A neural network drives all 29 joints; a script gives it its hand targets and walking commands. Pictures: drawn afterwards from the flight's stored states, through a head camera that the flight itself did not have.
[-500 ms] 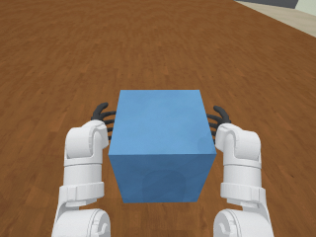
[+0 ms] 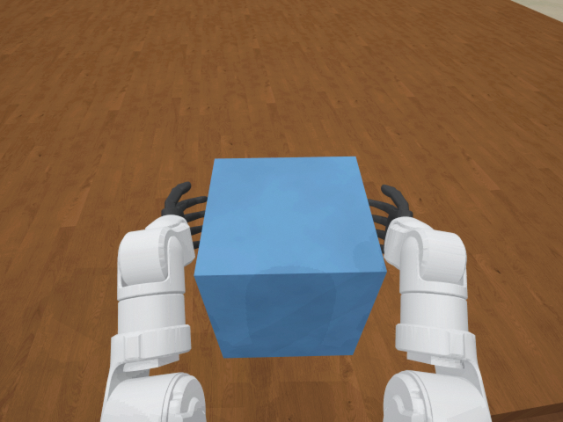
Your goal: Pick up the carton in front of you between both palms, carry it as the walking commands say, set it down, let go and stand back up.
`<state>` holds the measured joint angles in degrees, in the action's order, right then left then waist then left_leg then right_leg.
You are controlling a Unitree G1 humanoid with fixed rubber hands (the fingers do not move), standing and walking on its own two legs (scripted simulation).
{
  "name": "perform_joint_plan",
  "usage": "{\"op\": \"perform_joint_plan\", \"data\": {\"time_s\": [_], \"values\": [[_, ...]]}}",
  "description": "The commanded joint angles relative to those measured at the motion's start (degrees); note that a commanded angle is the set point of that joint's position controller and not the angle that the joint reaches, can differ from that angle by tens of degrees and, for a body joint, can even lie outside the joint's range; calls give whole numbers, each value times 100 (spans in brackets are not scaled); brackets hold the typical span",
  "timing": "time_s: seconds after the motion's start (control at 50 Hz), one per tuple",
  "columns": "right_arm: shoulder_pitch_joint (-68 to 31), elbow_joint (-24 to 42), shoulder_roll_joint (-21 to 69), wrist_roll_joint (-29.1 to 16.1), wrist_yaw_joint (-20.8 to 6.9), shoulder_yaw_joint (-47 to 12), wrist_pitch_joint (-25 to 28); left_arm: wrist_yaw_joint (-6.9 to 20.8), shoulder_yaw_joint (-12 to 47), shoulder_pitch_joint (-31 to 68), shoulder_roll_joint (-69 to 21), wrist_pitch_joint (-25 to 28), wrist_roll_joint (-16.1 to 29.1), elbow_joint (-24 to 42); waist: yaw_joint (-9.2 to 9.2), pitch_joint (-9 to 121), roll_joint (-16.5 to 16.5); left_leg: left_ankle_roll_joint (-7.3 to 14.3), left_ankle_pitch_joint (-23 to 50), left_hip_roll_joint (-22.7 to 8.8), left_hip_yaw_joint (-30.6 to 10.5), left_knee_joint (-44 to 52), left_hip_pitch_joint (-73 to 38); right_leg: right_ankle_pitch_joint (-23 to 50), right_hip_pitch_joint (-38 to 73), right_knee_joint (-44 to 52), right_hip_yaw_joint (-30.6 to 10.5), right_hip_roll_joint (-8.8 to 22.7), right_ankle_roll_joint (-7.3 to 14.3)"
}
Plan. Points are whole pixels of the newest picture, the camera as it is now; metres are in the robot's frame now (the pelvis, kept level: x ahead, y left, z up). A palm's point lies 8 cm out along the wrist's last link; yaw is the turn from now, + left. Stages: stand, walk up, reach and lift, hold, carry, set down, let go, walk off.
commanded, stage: carry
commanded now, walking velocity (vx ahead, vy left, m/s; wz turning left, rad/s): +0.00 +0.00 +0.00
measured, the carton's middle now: (286, 261) +0.35 -0.01 +0.05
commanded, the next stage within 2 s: none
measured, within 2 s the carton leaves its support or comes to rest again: neither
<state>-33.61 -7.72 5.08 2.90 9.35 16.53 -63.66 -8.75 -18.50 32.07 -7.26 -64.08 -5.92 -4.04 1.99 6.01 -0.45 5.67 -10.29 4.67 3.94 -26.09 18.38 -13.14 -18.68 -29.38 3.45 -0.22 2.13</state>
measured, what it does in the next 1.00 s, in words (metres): stands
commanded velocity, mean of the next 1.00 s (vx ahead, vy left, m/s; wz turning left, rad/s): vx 0.00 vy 0.00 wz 0.00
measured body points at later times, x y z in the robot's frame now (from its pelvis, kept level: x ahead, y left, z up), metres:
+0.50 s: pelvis +0.02 -0.04 +0.00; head -0.01 -0.04 +0.45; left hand +0.35 +0.12 +0.12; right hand +0.36 -0.19 +0.12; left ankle +0.04 +0.06 -0.74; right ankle +0.02 -0.10 -0.74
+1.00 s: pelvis +0.02 -0.04 +0.00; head +0.00 -0.04 +0.45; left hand +0.36 +0.12 +0.11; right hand +0.37 -0.19 +0.12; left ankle +0.04 +0.06 -0.74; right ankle +0.02 -0.10 -0.74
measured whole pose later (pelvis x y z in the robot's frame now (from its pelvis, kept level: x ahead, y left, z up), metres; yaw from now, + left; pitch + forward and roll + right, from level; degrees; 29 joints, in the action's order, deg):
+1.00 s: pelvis +0.02 -0.04 +0.00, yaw +1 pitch +1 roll +0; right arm -31.4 -5.9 5.7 3.9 8.6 17.2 -63.2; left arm -9.0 -16.5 30.6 -6.9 -63.1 -4.5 -4.6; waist -0.2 5.4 0.1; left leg 2.2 -13.1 1.0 1.8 -28.5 16.9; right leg -13.7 -14.4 -26.3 6.4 -3.4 5.3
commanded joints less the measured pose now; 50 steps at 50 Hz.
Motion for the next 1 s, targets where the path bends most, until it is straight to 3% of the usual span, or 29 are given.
{"op": "perform_joint_plan", "data": {"time_s": [0.0,0.1,0.26,0.7,0.98], "values": [[-3588,548,4842,-1147,-217,-3232,67,33,3297,3443,-4544,4,1060,153,-92,2060,-26,219,1228,-1130,-957,57,-933,820,694,327,-644,724,362],[-3508,591,4722,-1001,-171,-3182,64,49,3324,3420,-4505,26,1133,147,-123,1944,-93,255,873,-1066,-907,14,-741,1253,890,429,-692,795,465],[-3426,512,4666,-935,-149,-3140,79,23,3317,3414,-4465,75,1148,152,-181,1858,-88,168,487,-1028,-904,23,-555,1571,1163,581,-742,872,440],[-3321,499,4632,-904,-143,-3089,120,5,3397,3411,-4504,136,1207,225,-232,1834,-59,54,413,-1057,-864,-38,-551,1997,1409,685,-720,879,314],[-3311,552,4633,-958,-162,-3139,134,-4,3436,3397,-4547,151,1228,273,-211,1803,67,120,878,-1160,-945,-20,-756,1293,1134,564,-605,745,402]]}}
